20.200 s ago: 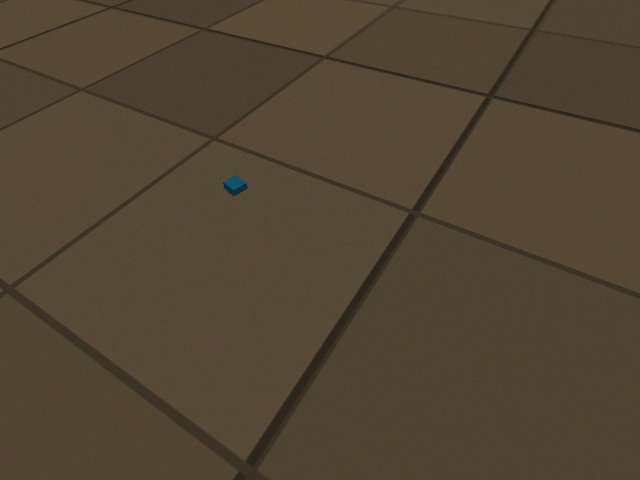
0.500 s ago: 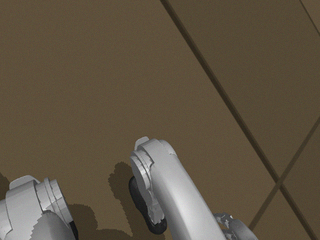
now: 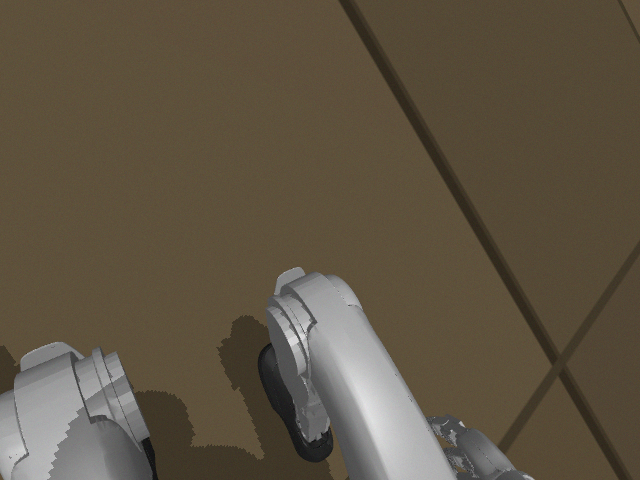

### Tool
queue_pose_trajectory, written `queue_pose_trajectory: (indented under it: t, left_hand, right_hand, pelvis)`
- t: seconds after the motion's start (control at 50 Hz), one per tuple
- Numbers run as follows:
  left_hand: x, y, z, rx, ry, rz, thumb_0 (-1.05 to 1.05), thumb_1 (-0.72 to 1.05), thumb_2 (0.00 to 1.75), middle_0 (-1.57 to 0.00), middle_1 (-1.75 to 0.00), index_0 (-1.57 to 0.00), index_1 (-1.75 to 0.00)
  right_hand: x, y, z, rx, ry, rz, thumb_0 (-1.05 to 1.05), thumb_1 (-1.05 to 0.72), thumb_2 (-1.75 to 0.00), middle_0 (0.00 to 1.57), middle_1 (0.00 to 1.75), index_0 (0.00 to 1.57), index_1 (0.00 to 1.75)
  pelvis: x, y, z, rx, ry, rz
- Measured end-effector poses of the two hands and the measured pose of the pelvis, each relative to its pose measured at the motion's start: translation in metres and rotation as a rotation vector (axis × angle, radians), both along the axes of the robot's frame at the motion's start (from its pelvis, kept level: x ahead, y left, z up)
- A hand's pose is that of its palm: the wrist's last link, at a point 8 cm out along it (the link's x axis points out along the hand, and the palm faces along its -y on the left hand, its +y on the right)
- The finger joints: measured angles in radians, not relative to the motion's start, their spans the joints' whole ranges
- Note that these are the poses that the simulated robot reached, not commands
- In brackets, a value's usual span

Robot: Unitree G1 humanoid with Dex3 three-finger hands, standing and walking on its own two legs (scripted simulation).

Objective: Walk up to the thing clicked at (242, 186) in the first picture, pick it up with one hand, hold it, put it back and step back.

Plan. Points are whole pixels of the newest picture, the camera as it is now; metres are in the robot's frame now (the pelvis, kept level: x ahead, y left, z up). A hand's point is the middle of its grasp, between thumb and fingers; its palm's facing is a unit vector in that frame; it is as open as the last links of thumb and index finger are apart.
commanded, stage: close in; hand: left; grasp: from above
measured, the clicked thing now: out of the picture +0.52 +0.35 -0.31
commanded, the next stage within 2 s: rest palm in 0.04 s
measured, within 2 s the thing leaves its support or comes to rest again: neither
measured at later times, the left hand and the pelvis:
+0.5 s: hand out of the picture +0.48 +0.33 -0.23, palm faces -0.48 -0.10 -0.87, open 12.9 cm; pelvis +0.00 +0.00 -0.01, yaw -1 degrees
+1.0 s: hand out of the picture +0.49 +0.34 -0.25, palm faces -0.47 -0.10 -0.88, open 13.8 cm; pelvis +0.00 +0.00 -0.01, yaw -3 degrees
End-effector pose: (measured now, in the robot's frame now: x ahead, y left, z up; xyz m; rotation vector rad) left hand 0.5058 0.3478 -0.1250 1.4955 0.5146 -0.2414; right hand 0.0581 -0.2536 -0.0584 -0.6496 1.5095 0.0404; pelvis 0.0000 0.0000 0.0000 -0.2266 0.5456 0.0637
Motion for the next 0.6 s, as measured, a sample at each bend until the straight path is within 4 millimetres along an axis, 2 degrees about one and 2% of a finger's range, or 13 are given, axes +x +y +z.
queue_pose_trajectory:
  t: [0.16, 0.4, 0.6]
  left_hand:
    - [-0.001, -0.004, -0.012, -0.011, 0.019, 0.003, 0.00, -0.23, 0.82, -0.27, -0.95, -0.33, -0.89]
    - [-0.014, -0.008, -0.037, -0.027, 0.040, -0.011, 0.00, -0.29, 0.85, -0.23, -0.94, -0.27, -0.90]
    - [-0.015, -0.012, -0.054, -0.023, -0.006, -0.010, 0.00, -0.37, 0.87, -0.18, -0.93, -0.21, -0.91]
  right_hand:
    - [0.001, 0.006, 0.001, 0.011, -0.004, 0.012, 0.00, -0.90, -0.89, 0.21, 0.30, 0.20, 0.30]
    - [-0.012, 0.009, 0.002, 0.011, 0.023, 0.036, 0.00, -0.90, -0.89, 0.21, 0.30, 0.21, 0.30]
    - [-0.016, 0.009, 0.004, -0.003, 0.025, 0.066, 0.00, -0.90, -0.89, 0.21, 0.30, 0.21, 0.30]
  pelvis:
    - [0.000, 0.001, 0.000, -0.004, -0.008, -0.004]
    - [-0.003, 0.002, -0.003, -0.012, -0.036, -0.012]
    - [-0.003, 0.003, -0.009, -0.020, -0.053, -0.022]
